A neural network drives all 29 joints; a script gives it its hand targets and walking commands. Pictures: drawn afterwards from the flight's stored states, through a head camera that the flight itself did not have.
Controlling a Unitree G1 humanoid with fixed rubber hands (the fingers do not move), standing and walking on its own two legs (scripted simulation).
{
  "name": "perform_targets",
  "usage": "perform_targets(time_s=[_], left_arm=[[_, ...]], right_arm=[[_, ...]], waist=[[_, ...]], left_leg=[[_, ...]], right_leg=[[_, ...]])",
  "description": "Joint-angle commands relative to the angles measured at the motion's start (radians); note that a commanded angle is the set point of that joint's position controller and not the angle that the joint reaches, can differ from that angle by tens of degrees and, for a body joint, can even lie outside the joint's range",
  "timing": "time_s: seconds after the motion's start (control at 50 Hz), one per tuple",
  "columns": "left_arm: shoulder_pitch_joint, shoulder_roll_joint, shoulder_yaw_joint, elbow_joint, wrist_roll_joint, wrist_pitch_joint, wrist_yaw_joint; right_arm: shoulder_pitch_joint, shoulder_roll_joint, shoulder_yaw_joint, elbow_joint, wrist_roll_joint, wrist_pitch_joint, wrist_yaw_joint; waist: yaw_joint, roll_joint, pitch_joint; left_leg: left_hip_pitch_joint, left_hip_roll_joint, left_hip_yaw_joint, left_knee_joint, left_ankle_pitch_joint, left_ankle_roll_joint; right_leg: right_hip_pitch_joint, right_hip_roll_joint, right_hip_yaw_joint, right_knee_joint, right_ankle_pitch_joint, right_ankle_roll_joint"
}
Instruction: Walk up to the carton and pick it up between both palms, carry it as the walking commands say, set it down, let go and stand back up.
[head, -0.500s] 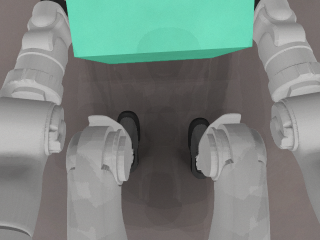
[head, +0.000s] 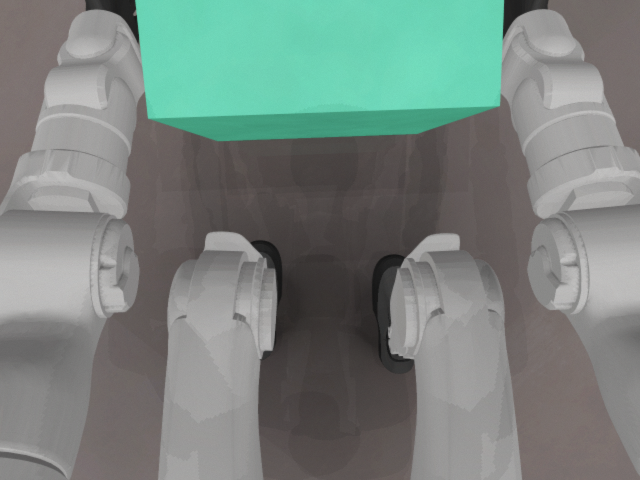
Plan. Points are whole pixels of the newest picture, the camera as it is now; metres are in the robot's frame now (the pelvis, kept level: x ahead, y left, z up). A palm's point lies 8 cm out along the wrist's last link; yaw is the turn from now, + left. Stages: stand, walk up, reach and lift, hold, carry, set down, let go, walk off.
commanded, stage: reach and lift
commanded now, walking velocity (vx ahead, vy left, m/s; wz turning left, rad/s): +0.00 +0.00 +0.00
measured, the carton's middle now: (318, 54) +0.52 +0.03 -0.19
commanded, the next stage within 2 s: none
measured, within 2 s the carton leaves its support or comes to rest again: neither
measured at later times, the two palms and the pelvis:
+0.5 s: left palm out of the picture +0.53 +0.22 -0.07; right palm out of the picture +0.54 -0.17 -0.07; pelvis +0.01 +0.00 +0.04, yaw +0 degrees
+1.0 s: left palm out of the picture +0.51 +0.23 +0.01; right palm out of the picture +0.53 -0.16 +0.01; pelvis +0.01 +0.00 +0.10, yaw +0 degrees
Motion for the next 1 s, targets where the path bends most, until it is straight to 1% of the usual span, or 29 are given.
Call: perform_targets(time_s=[0.0,0.18,0.32,0.44,0.54,0.66,0.8,0.98], left_arm=[[-0.597,-0.956,-0.211,-0.311,-0.009,0.0,-0.204],[-0.556,-1.021,-0.196,-0.404,0.038,0.061,-0.241],[-0.478,-1.049,-0.178,-0.425,0.09,0.105,-0.262],[-0.439,-1.076,-0.183,-0.459,0.111,0.131,-0.277],[-0.415,-1.102,-0.207,-0.509,0.112,0.152,-0.286],[-0.381,-1.127,-0.202,-0.51,0.131,0.176,-0.296],[-0.364,-1.146,-0.155,-0.471,0.172,0.193,-0.309],[-0.334,-1.175,-0.134,-0.471,0.193,0.214,-0.326]], right_arm=[[-0.631,0.929,0.208,-0.31,0.013,-0.012,0.182],[-0.595,0.987,0.195,-0.417,-0.032,0.043,0.217],[-0.54,1.019,0.193,-0.444,-0.068,0.08,0.234],[-0.504,1.046,0.202,-0.472,-0.083,0.1,0.241],[-0.481,1.076,0.223,-0.514,-0.081,0.119,0.244],[-0.444,1.094,0.213,-0.513,-0.1,0.142,0.252],[-0.431,1.104,0.17,-0.479,-0.135,0.16,0.267],[-0.396,1.139,0.153,-0.471,-0.161,0.185,0.286]], waist=[[0.015,0.032,-1.242],[0.015,0.029,-1.375],[0.024,0.015,-1.387],[0.026,0.01,-1.428],[0.026,0.01,-1.507],[0.021,0.019,-1.473],[0.016,0.026,-1.402],[0.013,0.027,-1.435]], left_leg=[[0.722,-0.056,0.095,-0.155,0.227,0.018],[0.756,-0.067,0.104,-0.191,0.266,0.013],[0.749,-0.073,0.108,-0.225,0.277,0.009],[0.759,-0.078,0.111,-0.25,0.307,0.003],[0.805,-0.084,0.114,-0.283,0.339,-0.001],[0.816,-0.089,0.113,-0.346,0.308,-0.003],[0.813,-0.093,0.108,-0.42,0.244,-0.003],[0.861,-0.099,0.108,-0.491,0.231,-0.003]], right_leg=[[0.468,0.049,-0.097,-0.208,0.187,-0.026],[0.493,0.058,-0.107,-0.249,0.216,-0.023],[0.493,0.065,-0.11,-0.287,0.221,-0.017],[0.522,0.071,-0.108,-0.317,0.254,-0.014],[0.577,0.077,-0.11,-0.351,0.287,-0.011],[0.591,0.077,-0.109,-0.411,0.262,-0.013],[0.585,0.074,-0.105,-0.482,0.208,-0.021],[0.645,0.076,-0.102,-0.55,0.204,-0.023]])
